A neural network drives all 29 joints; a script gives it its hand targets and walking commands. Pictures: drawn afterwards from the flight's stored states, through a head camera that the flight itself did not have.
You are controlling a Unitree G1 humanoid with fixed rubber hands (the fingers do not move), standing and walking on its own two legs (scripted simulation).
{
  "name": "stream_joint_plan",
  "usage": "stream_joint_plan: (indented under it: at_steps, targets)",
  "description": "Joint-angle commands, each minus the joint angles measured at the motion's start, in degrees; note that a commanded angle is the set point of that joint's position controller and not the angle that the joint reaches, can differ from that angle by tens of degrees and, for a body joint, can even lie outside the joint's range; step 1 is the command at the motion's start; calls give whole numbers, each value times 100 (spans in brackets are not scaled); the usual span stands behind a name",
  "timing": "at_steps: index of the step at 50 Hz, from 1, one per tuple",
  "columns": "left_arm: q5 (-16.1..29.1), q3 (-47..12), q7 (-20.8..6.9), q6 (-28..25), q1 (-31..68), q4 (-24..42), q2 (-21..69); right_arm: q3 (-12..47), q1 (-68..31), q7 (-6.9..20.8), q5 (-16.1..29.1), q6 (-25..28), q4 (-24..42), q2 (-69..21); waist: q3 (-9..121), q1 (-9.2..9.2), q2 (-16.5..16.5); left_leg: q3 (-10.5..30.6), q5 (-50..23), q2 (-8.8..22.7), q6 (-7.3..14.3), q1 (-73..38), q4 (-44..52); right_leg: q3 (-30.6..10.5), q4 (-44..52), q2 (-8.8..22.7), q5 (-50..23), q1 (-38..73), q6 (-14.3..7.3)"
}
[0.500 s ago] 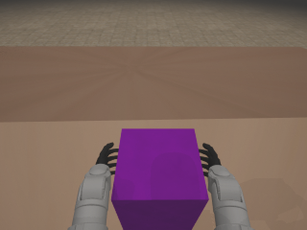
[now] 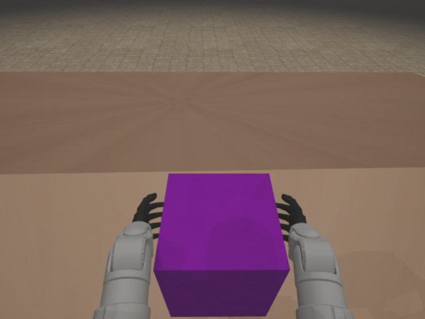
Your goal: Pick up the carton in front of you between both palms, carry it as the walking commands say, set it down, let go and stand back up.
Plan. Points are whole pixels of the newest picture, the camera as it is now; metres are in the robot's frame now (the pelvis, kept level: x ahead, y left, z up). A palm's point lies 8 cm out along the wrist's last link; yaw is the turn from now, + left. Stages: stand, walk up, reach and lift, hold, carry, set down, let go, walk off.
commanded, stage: hold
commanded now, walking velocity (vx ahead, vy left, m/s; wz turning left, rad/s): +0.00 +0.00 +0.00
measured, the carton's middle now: (218, 247) +0.30 +0.00 -0.03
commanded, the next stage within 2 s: carry in 0.46 s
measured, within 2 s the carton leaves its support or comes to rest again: neither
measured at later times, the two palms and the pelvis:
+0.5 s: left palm (142, 226) +0.29 +0.15 +0.05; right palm (296, 228) +0.29 -0.15 +0.05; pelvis +0.01 +0.00 +0.00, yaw +0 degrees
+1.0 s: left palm (170, 164) +0.45 +0.11 +0.07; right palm (300, 174) +0.43 -0.19 +0.07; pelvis +0.17 -0.02 -0.01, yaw -3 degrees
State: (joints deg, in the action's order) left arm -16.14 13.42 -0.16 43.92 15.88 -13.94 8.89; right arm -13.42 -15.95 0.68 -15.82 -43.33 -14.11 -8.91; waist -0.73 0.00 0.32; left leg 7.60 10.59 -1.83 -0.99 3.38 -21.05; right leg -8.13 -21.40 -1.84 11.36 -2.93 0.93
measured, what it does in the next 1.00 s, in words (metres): walks ahead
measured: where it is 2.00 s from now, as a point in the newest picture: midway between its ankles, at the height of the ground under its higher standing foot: (221, 240)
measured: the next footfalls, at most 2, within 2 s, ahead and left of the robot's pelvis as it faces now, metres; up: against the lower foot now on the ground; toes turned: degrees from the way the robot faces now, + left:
right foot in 1.02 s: +0.26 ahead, -0.12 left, +0.00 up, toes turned -10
left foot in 1.44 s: +0.63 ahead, +0.06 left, +0.00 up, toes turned +9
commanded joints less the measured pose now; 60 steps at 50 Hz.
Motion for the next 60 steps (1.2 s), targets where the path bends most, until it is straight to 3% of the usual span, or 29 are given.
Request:
stream_joint_plan:
  at_steps: [1, 22, 23, 26, 30, 33, 34, 35, 36, 37, 38, 39, 41, 42, 43, 44, 45, 46, 47, 49, 51, 52, 53, 54, 55, 56, 57, 58, 60]
  targets:
    - [1552, -3206, -1392, -229, 3101, 190, 5275, 3142, -3004, 1346, 1478, 182, 97, -5252, 1194, 14, -28, -457, -368, -376, -16, -253, 311, 465, 366, -360, -385, -22, -19]
    - [1552, -3201, -1360, -202, 2778, 314, 5228, 3131, -2698, 1323, 1469, 162, 210, -5190, 1285, 3, -31, -437, -912, -394, -36, -411, 340, 448, 393, -387, -928, 164, 5]
    - [1584, -3242, -1355, -182, 2856, 380, 5229, 3149, -2793, 1312, 1484, 152, 266, -5157, 1390, -4, -153, -327, -324, 621, 59, 202, -238, 258, -175, 629, -368, -516, -95]
    - [1840, -3508, -1301, -135, 3014, 712, 5249, 3443, -2843, 1234, 1692, 87, 628, -5227, 1238, 16, -155, 95, 2961, 618, 239, 967, 168, 99, -46, 425, 2746, -1266, -158]
    - [2229, -4127, -1173, 182, 2990, 1373, 5123, 3987, -2756, 1057, 2030, -236, 1291, -5084, 1626, 24, -493, 262, 2278, 964, 393, 786, 165, 723, -862, 306, 1417, -1471, -132]
    - [2600, -4472, -1097, 670, 3015, 1839, 4976, 4295, -2731, 929, 2302, -730, 1812, -4834, 1634, 25, -698, 315, 2608, 1146, 538, 1059, 132, 911, -670, 320, 1582, -1443, -155]
    - [2698, -4528, -1070, 852, 3030, 1934, 4906, 4380, -2752, 896, 2394, -918, 1953, -4757, 1484, 23, -388, -12, 2421, 974, 432, 1421, -202, 658, -366, 531, 1731, -1211, -214]
    - [2764, -4547, -1038, 1035, 2939, 1982, 4804, 4459, -2765, 865, 2476, -1117, 2061, -4678, 1412, -19, 255, -557, 2011, 681, 255, 2005, -984, 15, -11, 987, 1897, -761, -387]
    - [2800, -4539, -998, 1200, 2717, 2043, 4678, 4543, -2757, 843, 2597, -1319, 2200, -4674, 1433, -88, 1242, -1170, 1605, 371, 55, 2698, -2050, -877, 419, 1519, 1666, -180, -706]
    - [2801, -4495, -945, 1346, 2514, 2114, 4582, 4677, -2841, 849, 2786, -1489, 2356, -4703, 1182, -117, 1593, -1410, 1847, 283, -27, 3394, -1997, -1440, 541, 1850, 754, 219, -1003]
    - [2818, -4502, -881, 1493, 2434, 2344, 4568, 4808, -2875, 866, 2989, -1623, 2487, -4771, 1118, -139, 1374, -1418, 1963, 280, 16, 3465, -1575, -1415, 389, 1861, -134, 353, -1133]
    - [2859, -4550, -826, 1633, 2475, 2625, 4559, 4880, -2809, 883, 3167, -1734, 2590, -4843, 1314, -110, 1035, -1496, 1655, 256, 56, 2997, -1068, -982, 84, 1749, -736, 326, -1075]
    - [3005, -4680, -775, 1878, 2339, 3036, 4672, 4871, -2423, 895, 3349, -1935, 2737, -4937, 2025, -13, 473, -1566, 716, 256, 147, 718, -245, 265, -678, 1267, -230, -764, -630]
    - [3114, -4793, -808, 2011, 2429, 3317, 4735, 4801, -2178, 861, 3271, -2002, 2767, -4952, 2117, 104, -352, -515, 849, 836, 401, -267, 277, 1131, -1804, 804, -476, -1617, -314]
    - [3265, -4908, -859, 2149, 2526, 3486, 4820, 4722, -1941, 817, 3128, -2072, 2833, -4891, 2046, 156, -1499, 849, -674, 1771, 906, -1503, 50, 1596, -2935, 451, -42, -3325, -33]
    - [3357, -4951, -924, 2237, 2467, 3481, 4878, 4694, -1778, 760, 3037, -2159, 2950, -4847, 1805, 197, -1883, 1442, -2311, 2288, 1305, -2026, 124, 1582, -3115, 273, 1869, -4389, -36]
    - [3421, -4951, -978, 2273, 2374, 3491, 4928, 4718, -1808, 712, 3001, -2232, 3238, -4837, 1615, 222, -1318, 1412, -2760, 2414, 1454, -2216, 64, 1408, -3010, 383, 2493, -4783, -114]
    - [3452, -4881, -999, 2308, 2272, 3537, 4940, 4770, -1896, 694, 3050, -2300, 3439, -5015, 1709, 234, -847, 1159, -2358, 2396, 1393, -2249, 112, 1338, -2624, 468, 2602, -4722, -155]
    - [3472, -4853, -1007, 2343, 2099, 3625, 4954, 4799, -1906, 696, 3114, -2340, 3670, -5100, 1698, 220, -691, 805, -1974, 2291, 1183, -2038, 166, 1399, -2041, 480, 2213, -4422, -175]
    - [3443, -4841, -971, 2397, 2007, 3755, 4984, 4869, -2059, 721, 3217, -2430, 3979, -5024, 1869, 141, -896, -164, -1539, 1867, 742, -1241, 120, 1735, -1050, 265, 939, -3048, -175]
    - [3369, -4738, -890, 2450, 1841, 3802, 4906, 4941, -1985, 749, 3344, -2540, 4130, -4831, 2267, -18, -538, -1390, -1278, 1259, 312, 611, -849, 2178, -221, -35, -123, 24, -227]
    - [3285, -4649, -842, 2496, 1587, 3729, 4800, 4941, -2041, 772, 3394, -2608, 4184, -4636, 2556, -151, 84, -1788, -534, 1030, 114, 1705, -1877, 1305, -121, 618, 490, 1346, -382]
    - [3135, -4539, -784, 2512, 1542, 3630, 4663, 4964, -2368, 821, 3513, -2711, 4338, -4501, 2448, -267, 1735, -1909, 914, 341, -173, 3029, -3444, -1641, 774, 2210, 666, 1729, -952]
    - [3068, -4501, -748, 2560, 1766, 3699, 4648, 5020, -2501, 864, 3591, -2780, 4248, -4527, 2054, -201, 1575, -1243, 1977, 300, -19, 4009, -4282, -2375, 823, 2644, -271, 1870, -1561]
    - [3104, -4520, -725, 2622, 1918, 3756, 4698, 4973, -2452, 895, 3618, -2812, 4107, -4548, 1895, -151, 897, -976, 1971, 637, 142, 4362, -4763, -1965, 594, 2667, -982, 1803, -1650]
    - [3160, -4565, -713, 2668, 1984, 3774, 4770, 4907, -2382, 910, 3598, -2830, 3956, -4567, 1875, -142, 342, -942, 1801, 809, 217, 4399, -4867, -1461, 423, 2497, -1775, 1701, -1517]
    - [3213, -4609, -722, 2687, 2081, 3824, 4793, 4855, -2247, 906, 3556, -2832, 3781, -4672, 1928, -129, 95, -915, 1440, 898, 225, 4406, -4535, -1026, 519, 2370, -1669, 1650, -1303]
    - [3275, -4663, -749, 2703, 2146, 3851, 4866, 4790, -2133, 893, 3480, -2815, 3660, -4760, 1880, -140, 57, -952, 1136, 928, 185, 4190, -4039, -543, 680, 2181, -1688, 1473, -1068]
    - [3390, -4754, -841, 2710, 2151, 3812, 4945, 4738, -1919, 842, 3298, -2758, 3479, -4921, 1782, -135, 427, -1284, 743, 717, 114, 4014, -3461, 106, 723, 1876, -2343, 1445, -865]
